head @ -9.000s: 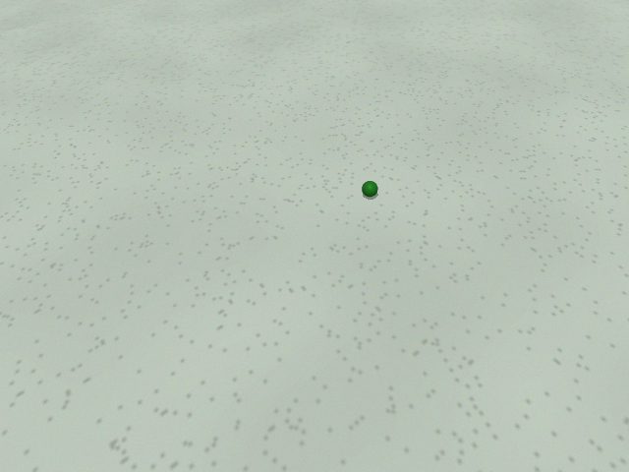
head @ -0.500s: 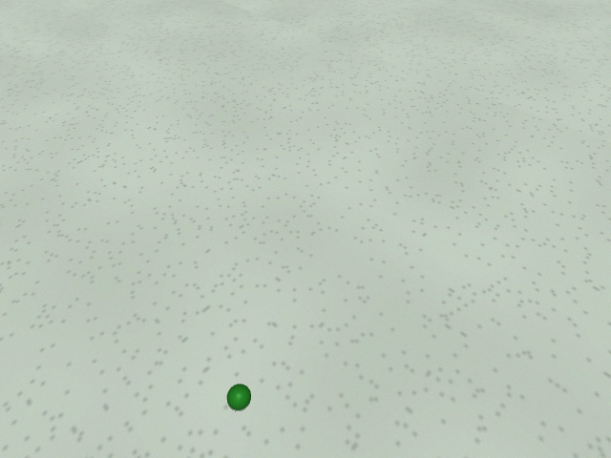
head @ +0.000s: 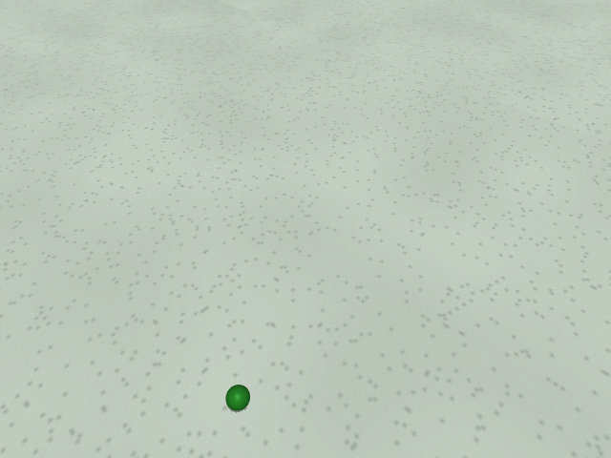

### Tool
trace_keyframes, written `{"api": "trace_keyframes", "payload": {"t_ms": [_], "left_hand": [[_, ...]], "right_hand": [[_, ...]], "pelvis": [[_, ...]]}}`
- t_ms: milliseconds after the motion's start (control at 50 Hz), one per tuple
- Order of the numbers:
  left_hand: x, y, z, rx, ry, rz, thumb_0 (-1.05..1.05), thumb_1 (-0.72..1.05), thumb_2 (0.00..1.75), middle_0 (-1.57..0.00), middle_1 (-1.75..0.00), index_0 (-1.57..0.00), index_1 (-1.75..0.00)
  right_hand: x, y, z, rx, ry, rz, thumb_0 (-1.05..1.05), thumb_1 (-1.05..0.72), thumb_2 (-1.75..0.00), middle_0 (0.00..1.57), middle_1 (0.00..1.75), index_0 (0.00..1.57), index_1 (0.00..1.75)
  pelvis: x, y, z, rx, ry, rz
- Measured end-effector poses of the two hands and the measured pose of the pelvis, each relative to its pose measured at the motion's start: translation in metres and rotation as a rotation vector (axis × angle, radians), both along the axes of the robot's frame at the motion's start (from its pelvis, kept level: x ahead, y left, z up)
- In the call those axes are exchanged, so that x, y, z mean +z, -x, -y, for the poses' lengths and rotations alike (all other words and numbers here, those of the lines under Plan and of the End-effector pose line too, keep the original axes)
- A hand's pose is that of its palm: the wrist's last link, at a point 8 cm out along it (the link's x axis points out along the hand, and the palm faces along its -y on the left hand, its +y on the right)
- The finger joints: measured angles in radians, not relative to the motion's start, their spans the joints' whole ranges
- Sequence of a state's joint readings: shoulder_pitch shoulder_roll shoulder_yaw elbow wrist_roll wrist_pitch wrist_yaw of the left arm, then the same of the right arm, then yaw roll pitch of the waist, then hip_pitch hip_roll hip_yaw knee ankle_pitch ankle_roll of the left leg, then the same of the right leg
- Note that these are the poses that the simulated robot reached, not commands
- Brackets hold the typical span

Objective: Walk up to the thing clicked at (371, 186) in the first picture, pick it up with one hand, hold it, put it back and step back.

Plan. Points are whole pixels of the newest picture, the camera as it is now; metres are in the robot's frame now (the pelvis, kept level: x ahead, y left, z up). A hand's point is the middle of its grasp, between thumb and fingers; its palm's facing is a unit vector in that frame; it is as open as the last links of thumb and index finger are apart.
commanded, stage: stand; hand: left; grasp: from above
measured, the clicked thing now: (237, 397) +0.42 +0.25 -0.75
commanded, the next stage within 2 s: rise first in 0.20 s
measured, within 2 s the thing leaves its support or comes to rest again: neither
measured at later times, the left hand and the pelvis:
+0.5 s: hand out of the picture +0.13 +0.26 -0.16, palm faces +0.00 -0.94 -0.34, open 8.3 cm; pelvis -0.02 +0.00 -0.02, yaw +1 degrees
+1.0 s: hand out of the picture +0.12 +0.27 -0.22, palm faces -0.15 -0.87 -0.47, open 14.1 cm; pelvis -0.02 +0.02 -0.09, yaw +0 degrees
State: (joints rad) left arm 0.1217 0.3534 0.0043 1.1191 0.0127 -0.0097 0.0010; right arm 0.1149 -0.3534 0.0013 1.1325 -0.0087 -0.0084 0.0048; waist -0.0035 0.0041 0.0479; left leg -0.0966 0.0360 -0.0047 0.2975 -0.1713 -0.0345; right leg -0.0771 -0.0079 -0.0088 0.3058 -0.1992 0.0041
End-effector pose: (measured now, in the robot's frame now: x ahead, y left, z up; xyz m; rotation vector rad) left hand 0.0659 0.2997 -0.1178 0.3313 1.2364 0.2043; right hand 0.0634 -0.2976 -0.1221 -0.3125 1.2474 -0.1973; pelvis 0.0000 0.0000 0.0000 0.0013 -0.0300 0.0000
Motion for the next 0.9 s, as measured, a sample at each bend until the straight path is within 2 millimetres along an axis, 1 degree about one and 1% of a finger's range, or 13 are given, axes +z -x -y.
{"api": "trace_keyframes", "payload": {"t_ms": [320, 360, 400, 500, 540, 580, 660, 760, 820, 900], "left_hand": [[0.001, 0.001, -0.002, 0.002, 0.000, 0.008, 0.01, 0.90, 0.90, -0.20, -0.31, -0.20, -0.30], [0.002, -0.006, 0.000, 0.022, 0.003, 0.055, 0.01, 0.89, 0.90, -0.20, -0.33, -0.20, -0.32], [0.001, -0.021, 0.002, 0.033, 0.012, 0.105, 0.01, 0.84, 0.91, -0.20, -0.37, -0.20, -0.37], [-0.010, -0.059, 0.000, -0.022, 0.019, 0.128, 0.01, 0.62, 0.90, -0.18, -0.60, -0.19, -0.59], [-0.013, -0.069, -0.001, -0.045, 0.008, 0.147, 0.01, 0.50, 0.90, -0.16, -0.70, -0.18, -0.68], [-0.014, -0.074, -0.002, -0.065, -0.008, 0.152, 0.01, 0.37, 0.90, -0.14, -0.80, -0.16, -0.77], [-0.020, -0.073, -0.003, -0.085, -0.034, 0.118, 0.01, 0.08, 0.92, -0.11, -0.94, -0.13, -0.91], [-0.037, -0.065, -0.007, -0.099, -0.059, 0.092, 0.01, -0.23, 0.95, -0.09, -1.03, -0.11, -1.01], [-0.046, -0.063, -0.010, -0.119, -0.075, 0.103, 0.00, -0.36, 0.96, -0.08, -1.05, -0.09, -1.03], [-0.056, -0.060, -0.010, -0.152, -0.093, 0.113, 0.00, -0.46, 0.98, -0.08, -1.06, -0.08, -1.06]], "right_hand": [[0.001, 0.002, -0.002, 0.000, 0.001, 0.007, 0.01, -0.90, -0.90, 0.21, 0.30, 0.21, 0.30], [0.001, -0.002, -0.005, -0.007, 0.000, 0.057, 0.01, -0.91, -0.90, 0.21, 0.30, 0.21, 0.30], [0.000, -0.006, -0.012, -0.001, -0.007, 0.105, 0.01, -0.92, -0.90, 0.21, 0.30, 0.20, 0.30], [-0.007, -0.010, -0.029, -0.001, -0.035, 0.166, 0.01, -0.92, -0.90, 0.21, 0.30, 0.20, 0.30], [-0.010, -0.009, -0.035, -0.010, -0.048, 0.184, 0.01, -0.92, -0.90, 0.21, 0.30, 0.20, 0.30], [-0.013, -0.009, -0.041, -0.023, -0.062, 0.197, 0.01, -0.93, -0.90, 0.21, 0.30, 0.20, 0.30], [-0.017, -0.012, -0.050, -0.033, -0.080, 0.228, 0.01, -0.92, -0.90, 0.21, 0.30, 0.21, 0.30], [-0.025, -0.025, -0.056, -0.007, -0.073, 0.282, 0.01, -0.91, -0.90, 0.21, 0.30, 0.21, 0.30], [-0.033, -0.035, -0.057, 0.011, -0.063, 0.312, 0.01, -0.90, -0.90, 0.21, 0.30, 0.21, 0.30], [-0.041, -0.050, -0.061, 0.032, -0.054, 0.352, 0.01, -0.90, -0.90, 0.21, 0.30, 0.20, 0.30]], "pelvis": [[0.000, 0.002, -0.002, 0.000, -0.001, 0.006], [-0.002, 0.004, -0.003, 0.007, -0.001, -0.016], [-0.005, 0.009, -0.003, 0.013, 0.001, -0.035], [-0.017, 0.019, -0.003, 0.009, 0.003, -0.115], [-0.022, 0.020, -0.004, 0.003, 0.002, -0.136], [-0.025, 0.019, -0.006, 0.000, 0.003, -0.149], [-0.032, 0.017, -0.010, -0.004, 0.005, -0.175], [-0.048, 0.016, -0.015, -0.006, 0.010, -0.219], [-0.060, 0.016, -0.018, -0.005, 0.014, -0.245], [-0.074, 0.017, -0.020, -0.005, 0.020, -0.275]]}}
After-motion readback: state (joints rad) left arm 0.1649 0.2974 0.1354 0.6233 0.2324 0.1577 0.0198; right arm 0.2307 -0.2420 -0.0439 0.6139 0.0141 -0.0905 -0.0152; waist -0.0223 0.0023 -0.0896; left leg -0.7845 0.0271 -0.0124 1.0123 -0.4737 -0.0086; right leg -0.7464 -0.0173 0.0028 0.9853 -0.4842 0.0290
